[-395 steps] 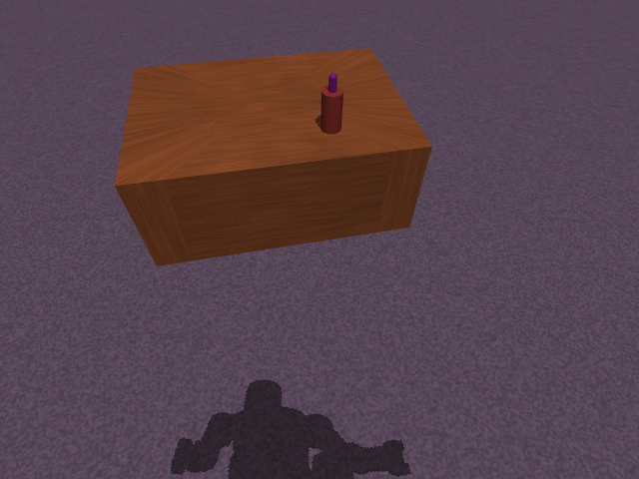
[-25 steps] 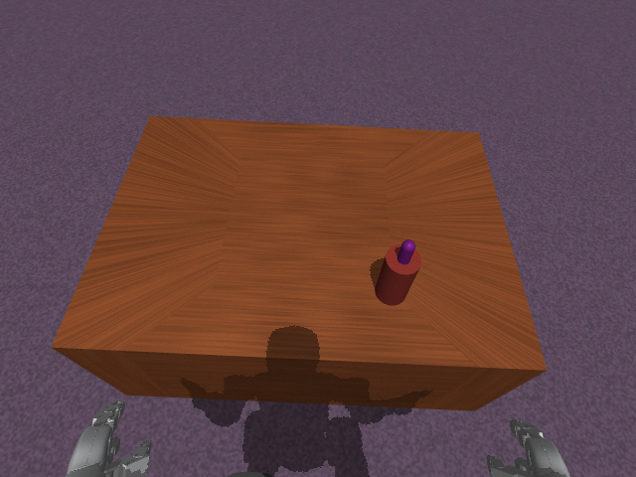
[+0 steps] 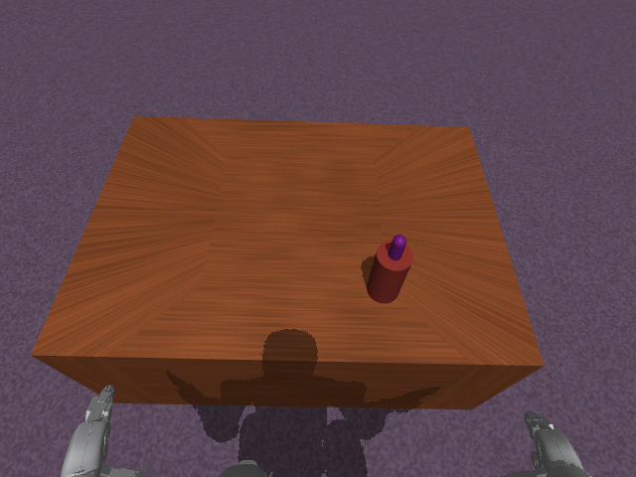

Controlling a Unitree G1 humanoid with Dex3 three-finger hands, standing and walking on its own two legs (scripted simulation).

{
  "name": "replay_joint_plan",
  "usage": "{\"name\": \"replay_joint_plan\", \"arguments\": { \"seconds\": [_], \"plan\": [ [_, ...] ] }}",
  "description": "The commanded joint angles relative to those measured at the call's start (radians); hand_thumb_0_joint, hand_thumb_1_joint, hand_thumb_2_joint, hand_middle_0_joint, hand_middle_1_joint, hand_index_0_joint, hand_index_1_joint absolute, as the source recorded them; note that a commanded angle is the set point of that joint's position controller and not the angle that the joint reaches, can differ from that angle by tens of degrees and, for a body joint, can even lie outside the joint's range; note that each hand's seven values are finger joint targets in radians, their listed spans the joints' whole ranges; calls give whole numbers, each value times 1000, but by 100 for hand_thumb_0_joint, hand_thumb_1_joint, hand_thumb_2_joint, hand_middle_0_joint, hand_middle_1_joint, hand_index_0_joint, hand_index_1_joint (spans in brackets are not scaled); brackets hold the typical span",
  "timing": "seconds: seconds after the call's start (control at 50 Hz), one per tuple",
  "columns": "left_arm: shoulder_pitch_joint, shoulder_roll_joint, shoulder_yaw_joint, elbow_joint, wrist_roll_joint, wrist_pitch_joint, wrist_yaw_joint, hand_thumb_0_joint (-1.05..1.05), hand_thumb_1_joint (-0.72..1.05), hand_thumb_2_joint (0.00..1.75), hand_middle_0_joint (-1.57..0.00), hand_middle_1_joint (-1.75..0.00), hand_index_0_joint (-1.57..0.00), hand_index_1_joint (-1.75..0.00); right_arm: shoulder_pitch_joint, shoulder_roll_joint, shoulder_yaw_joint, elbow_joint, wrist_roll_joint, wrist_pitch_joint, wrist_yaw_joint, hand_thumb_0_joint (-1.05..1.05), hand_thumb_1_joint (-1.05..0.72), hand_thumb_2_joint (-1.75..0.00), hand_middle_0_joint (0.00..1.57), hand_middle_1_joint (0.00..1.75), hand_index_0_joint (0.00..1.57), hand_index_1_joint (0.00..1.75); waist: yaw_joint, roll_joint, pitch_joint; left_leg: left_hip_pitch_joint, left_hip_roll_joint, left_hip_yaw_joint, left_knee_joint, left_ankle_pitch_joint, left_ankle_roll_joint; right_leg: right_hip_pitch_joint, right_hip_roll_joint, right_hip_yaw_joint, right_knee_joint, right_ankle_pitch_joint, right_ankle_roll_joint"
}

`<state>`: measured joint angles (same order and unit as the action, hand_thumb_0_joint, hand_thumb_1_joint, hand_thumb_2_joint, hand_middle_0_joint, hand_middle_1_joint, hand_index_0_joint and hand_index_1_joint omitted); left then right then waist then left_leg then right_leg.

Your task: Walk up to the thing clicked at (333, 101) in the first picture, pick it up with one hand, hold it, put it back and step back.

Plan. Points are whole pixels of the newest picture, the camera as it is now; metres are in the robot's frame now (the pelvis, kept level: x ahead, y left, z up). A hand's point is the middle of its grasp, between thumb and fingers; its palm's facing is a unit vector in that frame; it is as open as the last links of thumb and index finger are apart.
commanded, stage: go down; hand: right
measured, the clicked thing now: (390, 266) +0.53 -0.14 -0.22
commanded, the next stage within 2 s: none
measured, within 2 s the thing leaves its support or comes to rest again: neither
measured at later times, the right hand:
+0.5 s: hand (517, 464) +0.16 -0.25 -0.10, palm faces +0.03 +0.95 -0.32, open 17.7 cm
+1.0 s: hand (547, 373) +0.26 -0.29 -0.04, palm faces +0.14 +0.95 -0.27, open 17.4 cm
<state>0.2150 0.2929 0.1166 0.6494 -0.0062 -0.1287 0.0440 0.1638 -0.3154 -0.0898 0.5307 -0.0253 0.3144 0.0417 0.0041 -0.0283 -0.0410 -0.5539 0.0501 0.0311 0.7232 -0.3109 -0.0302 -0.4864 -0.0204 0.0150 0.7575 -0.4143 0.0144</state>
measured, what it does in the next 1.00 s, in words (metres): stands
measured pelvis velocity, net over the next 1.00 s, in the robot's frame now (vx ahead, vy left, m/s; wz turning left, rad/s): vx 0.00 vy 0.00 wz -0.03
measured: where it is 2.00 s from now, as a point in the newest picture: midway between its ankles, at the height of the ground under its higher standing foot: outside the picture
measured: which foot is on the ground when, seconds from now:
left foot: down 0.00-1.00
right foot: down 0.00-1.00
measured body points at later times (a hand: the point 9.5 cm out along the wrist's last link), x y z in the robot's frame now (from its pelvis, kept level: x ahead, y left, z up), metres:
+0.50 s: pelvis +0.01 +0.00 -0.02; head +0.05 +0.00 +0.43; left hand +0.17 +0.28 -0.08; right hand +0.16 -0.30 -0.08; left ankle +0.03 +0.14 -0.71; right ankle -0.02 -0.13 -0.71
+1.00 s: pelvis +0.00 +0.00 -0.02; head +0.03 -0.01 +0.43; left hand +0.17 +0.27 -0.05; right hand +0.25 -0.34 -0.02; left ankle +0.03 +0.14 -0.71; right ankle -0.02 -0.13 -0.71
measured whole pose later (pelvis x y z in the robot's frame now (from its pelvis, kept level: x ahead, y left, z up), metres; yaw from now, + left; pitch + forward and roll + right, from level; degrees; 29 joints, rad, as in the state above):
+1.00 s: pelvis +0.00 +0.00 -0.02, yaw -2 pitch +9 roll +2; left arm 0.34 0.26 0.04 0.36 -0.03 -0.17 0.14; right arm 0.00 -0.46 -0.26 0.39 0.06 0.35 0.17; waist 0.04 0.00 -0.12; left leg -0.62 0.05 0.07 0.86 -0.38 -0.03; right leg -0.58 -0.02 0.06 0.91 -0.49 0.02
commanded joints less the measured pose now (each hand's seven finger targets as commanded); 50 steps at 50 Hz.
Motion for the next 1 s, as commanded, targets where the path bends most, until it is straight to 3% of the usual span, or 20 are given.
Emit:
{"name": "replay_joint_plan", "arguments": {
  "seconds": [0.0, 0.08, 0.1, 0.18, 0.2, 0.22, 0.24, 0.28, 0.32, 0.44, 0.48, 0.54, 0.6, 0.7, 0.74, 0.78, 0.84, 0.88, 0.94, 0.98],
  "plan": [
    [15, 163, 60, -166, 0, -49, 40, 0, -54, 4, -6, -5, -5, -6, 22, -222, -95, -201, -2, 4, -18, 0, 56, 0, 5, 5, 5, 5, 5, 5, -235, 173, -34, 34, -62, 169, 28, 23, 25, -11, -88, 257, -12],
    [17, 146, 46, -167, -6, -39, 43, 0, -54, 4, -6, -5, -5, -6, 41, -209, -79, -238, 6, 48, -1, 0, 59, 0, 5, 5, 5, 5, -1, -22, -168, 132, -38, 45, -46, 150, 32, -20, 22, -7, -78, 256, -4],
    [31, 149, 50, -185, -9, -39, 43, 0, -54, 4, -5, -5, -5, -5, 27, -201, -70, -248, 5, 57, 4, 0, 61, 0, 4, 5, 5, 5, 15, -15, -168, 114, -41, 47, -40, 142, 32, -13, 18, -4, -75, 261, -3],
    [9, 175, 63, -260, -11, -49, 41, 0, -53, 3, -6, -5, -5, -5, 42, -200, -68, -305, 11, 83, 24, 0, 61, 0, 4, 5, 4, 5, 17, -9, -158, 96, -44, 54, -20, 131, 31, -30, 12, 5, -65, 264, 0],
    [70, 121, 30, -188, -12, -42, 38, 0, -53, 3, -6, -5, -5, -5, 39, -210, -80, -325, 11, 86, 26, 0, 61, 0, 4, 5, 5, 5, 6, -33, -156, 94, -39, 50, -18, 130, 31, -37, 18, 1, -52, 259, 0],
    [33, 155, 55, -269, -15, -47, 41, 0, -53, 3, -6, -5, -6, -5, 45, -213, -82, -343, 11, 86, 28, 0, 61, 0, 4, 5, 4, 5, 20, 8, -171, 92, -38, 46, -19, 130, 27, -35, 19, -2, -45, 240, -5],
    [54, 140, 51, -250, -13, -46, 42, 0, -53, 3, -6, -5, -5, -5, 57, -214, -88, -355, 11, 88, 29, 0, 61, -1, 4, 5, 4, 5, 9, 5, -180, 102, -34, 43, -15, 142, 26, -38, 23, -5, -34, 241, -7],
    [21, 185, 78, -347, -14, -55, 47, 0, -53, 3, -6, -5, -5, -5, 71, -216, -96, -381, 13, 95, 28, 0, 61, 0, 4, 5, 4, 5, 23, 45, -212, 103, -35, 41, -9, 153, 21, -36, 22, -4, -20, 235, -13],
    [86, 134, 47, -294, -14, -46, 47, 0, -53, 3, -6, -5, -5, -5, 72, -226, -106, -407, 10, 94, 25, 0, 60, -1, 4, 5, 4, 5, 12, -9, -202, 95, -32, 38, 5, 152, 26, -41, 25, -3, -15, 253, -7],
    [114, 137, 60, -363, -16, -39, 61, 0, -54, 4, -5, -5, -5, -6, 125, -226, -117, -457, 10, 106, 21, 0, 58, 0, 6, 4, 6, 4, 10, -23, -250, 89, -34, 41, 43, 189, 29, -38, 21, 9, 18, 357, 2],
    [65, 154, 58, -428, -15, -43, 67, 0, -54, 4, -5, -5, -5, -6, 146, -224, -120, -465, 13, 112, 22, 0, 57, 0, 6, 5, 6, 4, 4, -8, -242, 89, -33, 40, 39, 177, 27, -56, 21, 7, 20, 321, -1],
    [115, 110, 37, -377, -16, -36, 71, 0, -54, 4, -6, -5, -5, -6, 138, -224, -126, -491, 15, 118, 29, 0, 56, 0, 6, 5, 6, 5, 2, -30, -220, 69, -30, 40, 39, 144, 29, -77, 25, 7, 18, 276, -1],
    [88, 151, 61, -452, -16, -40, 76, 0, -54, 3, -6, -5, -5, -6, 151, -228, -128, -502, 20, 127, 31, 0, 56, 0, 6, 4, 6, 4, 9, -11, -205, 55, -35, 46, 39, 111, 28, -94, 22, 13, 10, 246, -1],
    [144, 107, 24, -467, -20, -42, 84, 0, -53, 3, -5, -5, -5, -5, 26, -269, -163, -537, 23, 105, 34, 0, 55, 0, 7, 4, 6, 4, 33, -8, -218, 52, -30, 37, 41, 116, 25, -84, 22, 14, 16, 221, -6],
    [133, 124, 35, -521, -21, -52, 93, 0, -53, 3, -5, -5, -6, -5, -49, -289, -180, -541, 28, 84, 34, 0, 55, 0, 7, 4, 6, 4, 51, 12, -230, 53, -29, 33, 35, 105, 22, -71, 21, 16, 14, 194, -11],
    [157, 88, -5, -503, -22, -55, 102, 0, -53, 3, -6, -5, -6, -5, -116, -324, -213, -536, 38, 53, 42, 0, 55, 0, 6, 4, 6, 4, 41, -23, -246, 75, -20, 18, 33, 119, 24, -53, 25, 13, 20, 197, -10],
    [141, 130, 24, -513, -24, -69, 118, 0, -53, 4, -5, -5, -5, -5, -213, -377, -264, -494, 67, 14, 62, 0, 55, 0, 7, 4, 6, 4, 48, -47, -250, 80, -17, 13, 23, 123, 24, -38, 24, 16, 13, 190, -11],
    [97, 133, 19, -480, -24, -80, 122, 0, -52, 3, -5, -5, -6, -5, -294, -373, -257, -419, 77, -7, 87, 0, 52, 0, 7, 4, 7, 4, 51, -60, -221, 63, -19, 16, 17, 96, 26, -48, 21, 23, -6, 164, -11],
    [124, 120, -2, -411, -25, -93, 117, 0, -53, 4, -5, -5, -5, -5, -416, -402, -271, -253, 90, -32, 140, 0, 52, 0, 7, 4, 7, 4, 66, -90, -177, 35, -21, 20, 9, 77, 29, -63, 17, 26, -19, 140, -12],
    [169, 75, -58, -391, -26, -95, 102, 0, -53, 3, -6, -5, -6, -5, -474, -411, -272, -159, 92, -43, 179, 0, 52, 0, 7, 4, 6, 4, 71, -67, -183, 41, -23, 22, 0, 104, 26, -55, 18, 19, -9, 164, -16]
  ]
}}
